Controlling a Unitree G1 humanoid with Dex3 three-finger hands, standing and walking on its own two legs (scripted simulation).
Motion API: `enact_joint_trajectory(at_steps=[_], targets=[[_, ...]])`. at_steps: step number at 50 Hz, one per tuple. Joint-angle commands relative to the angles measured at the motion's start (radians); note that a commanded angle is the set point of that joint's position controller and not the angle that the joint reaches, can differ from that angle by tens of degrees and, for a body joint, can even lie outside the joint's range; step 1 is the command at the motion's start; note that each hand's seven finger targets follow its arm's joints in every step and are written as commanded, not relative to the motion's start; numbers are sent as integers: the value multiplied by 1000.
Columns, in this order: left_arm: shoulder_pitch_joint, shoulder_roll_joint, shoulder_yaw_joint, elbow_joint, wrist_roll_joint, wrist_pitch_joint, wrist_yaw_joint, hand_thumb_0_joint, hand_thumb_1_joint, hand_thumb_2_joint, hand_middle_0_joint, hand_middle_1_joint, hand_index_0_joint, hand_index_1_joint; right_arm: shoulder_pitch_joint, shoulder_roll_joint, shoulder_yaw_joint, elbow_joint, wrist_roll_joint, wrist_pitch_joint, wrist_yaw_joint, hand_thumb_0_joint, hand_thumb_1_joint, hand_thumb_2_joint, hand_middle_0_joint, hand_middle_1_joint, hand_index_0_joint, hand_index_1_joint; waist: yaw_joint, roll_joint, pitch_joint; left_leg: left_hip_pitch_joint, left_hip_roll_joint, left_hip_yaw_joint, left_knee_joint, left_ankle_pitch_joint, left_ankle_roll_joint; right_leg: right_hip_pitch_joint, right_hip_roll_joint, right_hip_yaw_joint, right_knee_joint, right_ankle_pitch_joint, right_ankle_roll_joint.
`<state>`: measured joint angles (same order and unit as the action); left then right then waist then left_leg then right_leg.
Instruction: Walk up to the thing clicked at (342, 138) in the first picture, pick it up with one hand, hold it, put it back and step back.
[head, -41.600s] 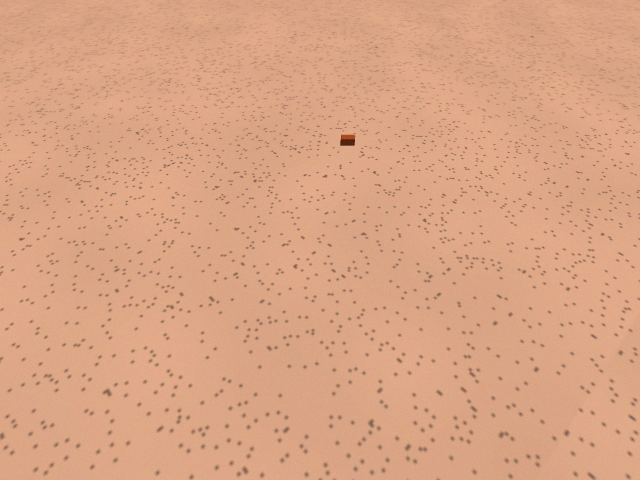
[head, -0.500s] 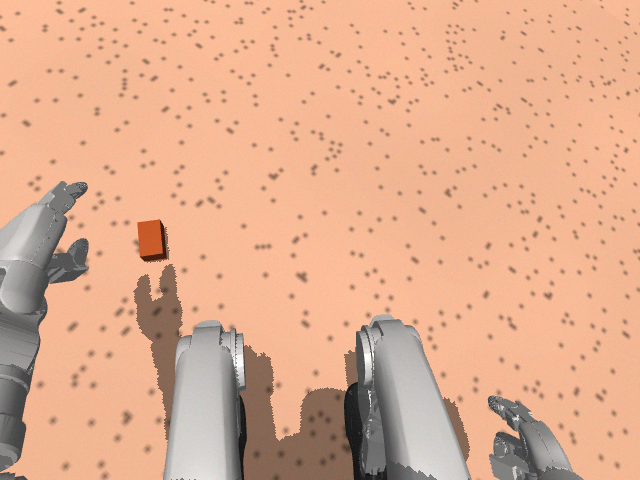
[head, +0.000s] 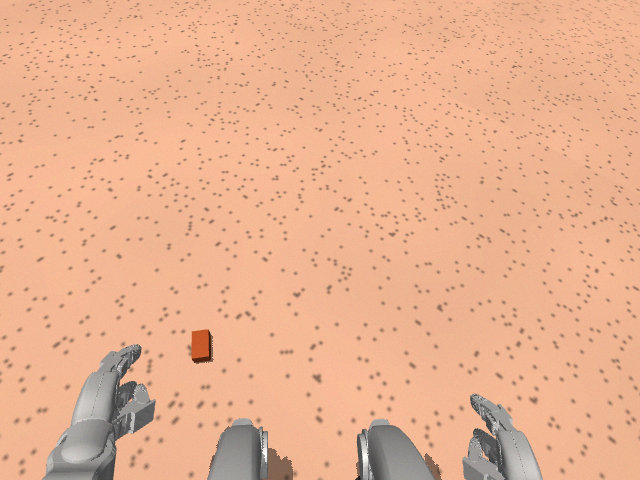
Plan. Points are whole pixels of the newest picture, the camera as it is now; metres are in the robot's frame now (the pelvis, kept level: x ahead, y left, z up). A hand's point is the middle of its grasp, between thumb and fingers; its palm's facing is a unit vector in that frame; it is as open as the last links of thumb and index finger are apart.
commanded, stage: home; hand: left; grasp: from above
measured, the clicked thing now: (201, 345) +0.51 +0.27 -0.62
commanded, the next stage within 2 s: none
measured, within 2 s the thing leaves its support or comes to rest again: neither
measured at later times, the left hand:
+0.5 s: hand (130, 446) +0.19 +0.18 +0.04, palm faces +0.10 -0.98 -0.20, open 7.4 cm
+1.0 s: hand (138, 441) +0.20 +0.18 +0.03, palm faces +0.08 -0.98 -0.20, open 7.7 cm
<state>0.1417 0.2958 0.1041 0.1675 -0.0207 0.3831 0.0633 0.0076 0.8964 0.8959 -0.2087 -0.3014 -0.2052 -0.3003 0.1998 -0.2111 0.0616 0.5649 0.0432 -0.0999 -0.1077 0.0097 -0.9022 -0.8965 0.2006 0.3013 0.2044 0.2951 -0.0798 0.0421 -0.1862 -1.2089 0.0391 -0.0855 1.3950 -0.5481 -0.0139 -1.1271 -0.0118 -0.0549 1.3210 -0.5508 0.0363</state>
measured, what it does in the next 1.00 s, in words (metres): rises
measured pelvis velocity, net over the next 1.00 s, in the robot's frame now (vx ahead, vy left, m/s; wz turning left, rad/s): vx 0.04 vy -0.01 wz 0.03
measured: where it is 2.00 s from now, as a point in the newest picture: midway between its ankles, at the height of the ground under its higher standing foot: outside the picture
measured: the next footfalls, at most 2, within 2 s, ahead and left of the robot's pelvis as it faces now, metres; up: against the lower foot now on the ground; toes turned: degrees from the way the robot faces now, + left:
none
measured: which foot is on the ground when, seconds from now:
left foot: down 0.00-1.00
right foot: down 0.00-1.00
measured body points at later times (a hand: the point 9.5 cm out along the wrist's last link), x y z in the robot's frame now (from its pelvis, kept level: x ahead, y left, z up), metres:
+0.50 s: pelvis +0.04 +0.00 +0.08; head +0.05 +0.00 +0.53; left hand +0.19 +0.23 +0.05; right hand +0.22 -0.24 +0.02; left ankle +0.06 +0.12 -0.60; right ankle +0.04 -0.15 -0.60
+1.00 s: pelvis +0.04 -0.01 +0.08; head +0.06 +0.00 +0.53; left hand +0.19 +0.23 +0.05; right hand +0.20 -0.25 +0.01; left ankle +0.06 +0.12 -0.60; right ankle +0.04 -0.15 -0.60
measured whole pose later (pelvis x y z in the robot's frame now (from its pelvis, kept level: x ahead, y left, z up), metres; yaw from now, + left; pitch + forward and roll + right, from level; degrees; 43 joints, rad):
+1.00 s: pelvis +0.04 -0.01 +0.08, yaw +2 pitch +9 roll -3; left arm 0.50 0.21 0.04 -0.12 -0.05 0.45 0.01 0.01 0.85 0.87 -0.20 -0.29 -0.19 -0.29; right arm 0.30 -0.22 0.04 0.56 0.00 -0.26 -0.19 0.01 -0.90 -0.90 0.20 0.30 0.20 0.30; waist -0.04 0.05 -0.16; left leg -0.71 0.04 -0.06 1.01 -0.47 -0.02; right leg -0.64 -0.02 -0.05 0.94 -0.47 0.03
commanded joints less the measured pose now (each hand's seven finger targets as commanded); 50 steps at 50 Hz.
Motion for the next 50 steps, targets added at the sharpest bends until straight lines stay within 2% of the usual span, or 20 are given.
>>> enact_joint_trajectory(at_steps=[1, 5, 7, 9, 10, 15, 21, 23, 26, 28, 30, 31, 34, 35, 37, 42, 44, 45, 48, 50], targets=[[20, 95, 51, -253, -41, -9, 14, 0, 900, 900, -200, -299, -200, -299, 12, -139, -64, -141, -1, -79, -50, 0, -900, -900, 200, 300, 200, 300, 2, 80, -241, 410, -15, -28, -358, 109, 18, 243, 31, 9, -289, 155, -47], [129, 62, 40, -335, -57, 7, 8, 0, 899, 899, -200, -299, -200, -299, 43, -128, -65, -155, -8, -105, -71, 0, -900, -900, 200, 300, 200, 300, 8, 59, -192, 484, -22, 0, -426, 187, 17, 365, 37, 3, -386, 211, -44], [205, 54, 31, -372, -54, 18, 6, 0, 900, 900, -200, -299, -200, -299, 53, -120, -67, -168, -9, -116, -80, 0, -900, -900, 200, 300, 200, 300, 13, 52, -172, 519, -30, 21, -452, 228, 20, 419, 38, 3, -435, 242, -43], [239, 42, 19, -416, -50, 20, 4, 0, 899, 899, -200, -299, -200, -299, 53, -111, -67, -175, -14, -127, -87, 0, -900, -900, 200, 300, 200, 300, 14, 42, -143, 535, -35, 29, -477, 242, 21, 451, 41, 1, -470, 251, -41], [270, 36, 17, -437, -50, 24, 3, 0, 899, 899, -200, -299, -200, -299, 57, -111, -66, -179, -15, -133, -90, 0, -900, -900, 200, 300, 200, 300, 26, 46, -133, 547, -36, 31, -492, 245, 21, 464, 41, -2, -480, 252, -41], [345, 14, -4, -471, -42, 37, -12, 0, 900, 900, -200, -300, -200, -300, 48, -112, -72, -189, -23, -155, -98, 0, -900, -900, 200, 300, 200, 300, 23, 4, -70, 583, -36, 32, -535, 254, 25, 493, 44, -13, -525, 251, -37], [327, 16, -10, -489, -36, 39, -38, 0, 900, 900, -200, -299, -200, -299, 25, -120, -75, -189, -33, -185, -101, 0, -900, -900, 200, 300, 200, 300, 22, -27, -4, 589, -40, 44, -561, 197, 30, 489, 37, -20, -557, 193, -28], [315, 14, -18, -472, -31, 36, -44, 0, 900, 900, -200, -299, -200, -299, 26, -124, -79, -180, -34, -194, -100, 0, -900, -900, 200, 300, 200, 300, 15, -19, -14, 607, -37, 41, -561, 218, 27, 482, 37, -18, -549, 208, -30], [313, 28, -4, -485, -27, 27, -49, 0, 898, 899, -200, -298, -200, -299, 27, -128, -84, -179, -39, -205, -97, 0, -900, -900, 200, 300, 200, 300, 25, 10, -43, 622, -36, 36, -557, 260, 23, 497, 36, -22, -531, 241, -32], [317, 21, -11, -487, -25, 25, -50, 0, 873, 884, -197, -294, -197, -294, 23, -126, -81, -178, -40, -209, -95, 0, -899, -900, 200, 300, 200, 300, 34, 19, -41, 628, -37, 38, -558, 260, 21, 503, 35, -22, -527, 240, -33], [310, 25, -5, -490, -24, 21, -47, 0, 892, 895, -199, -297, -199, -297, 20, -128, -82, -174, -42, -212, -94, 0, -899, -900, 200, 300, 200, 300, 29, 24, -62, 638, -36, 38, -555, 275, 20, 509, 36, -21, -524, 256, -34], [314, 25, -7, -495, -26, 20, -48, 0, 852, 871, -195, -290, -195, -290, 22, -130, -82, -173, -42, -213, -93, 0, -899, -900, 200, 300, 200, 300, 30, 34, -60, 644, -35, 39, -556, 284, 19, 512, 37, -22, -523, 262, -35], [315, 25, -9, -484, -27, 21, -44, 0, 820, 853, -192, -285, -191, -285, 10, -126, -76, -174, -42, -213, -92, 0, -899, -900, 200, 300, 200, 300, 36, 12, -37, 622, -40, 39, -556, 247, 23, 512, 33, -17, -539, 237, -31], [321, 28, -8, -485, -24, 22, -42, 0, 887, 892, -198, -296, -198, -296, 7, -126, -75, -176, -40, -214, -94, 0, -899, -900, 200, 300, 200, 300, 36, 7, -41, 624, -39, 40, -559, 243, 24, 513, 33, -18, -539, 233, -31], [327, 26, -5, -484, -28, 23, -42, 0, 812, 848, -191, -284, -191, -284, 8, -128, -75, -176, -40, -213, -93, 0, -899, -900, 200, 300, 200, 300, 38, 7, -42, 621, -38, 41, -557, 247, 24, 516, 35, -18, -538, 236, -31], [342, 22, -5, -483, -25, 23, -40, 0, 804, 844, -190, -282, -190, -283, 15, -129, -82, -173, -41, -213, -93, 0, -899, -900, 200, 300, 200, 300, 40, 7, -70, 636, -36, 44, -547, 295, 21, 520, 37, -16, -526, 275, -33], [336, 22, -10, -475, -25, 26, -39, 0, 831, 859, -193, -287, -192, -287, 11, -129, -79, -175, -40, -212, -94, 0, -899, -900, 200, 300, 200, 300, 44, -8, -40, 617, -37, 42, -549, 267, 23, 512, 35, -17, -536, 255, -30], [325, 23, -10, -479, -27, 25, -40, 0, 880, 888, -198, -295, -198, -295, 11, -129, -78, -176, -40, -214, -94, 0, -899, -900, 200, 300, 200, 300, 37, -13, -40, 613, -39, 43, -553, 242, 25, 512, 34, -16, -542, 237, -29], [320, 28, -2, -479, -30, 26, -43, 0, 869, 881, -197, -293, -196, -293, 7, -127, -78, -175, -39, -217, -95, 0, -899, -900, 200, 300, 200, 300, 41, -13, -25, 600, -40, 46, -555, 205, 26, 503, 31, -12, -552, 205, -26], [326, 27, -5, -492, -30, 23, -43, 0, 859, 876, -196, -291, -195, -291, 14, -131, -82, -174, -38, -219, -95, 0, -899, -900, 200, 300, 200, 300, 40, -4, -52, 617, -36, 41, -561, 222, 24, 511, 35, -15, -538, 217, -29]])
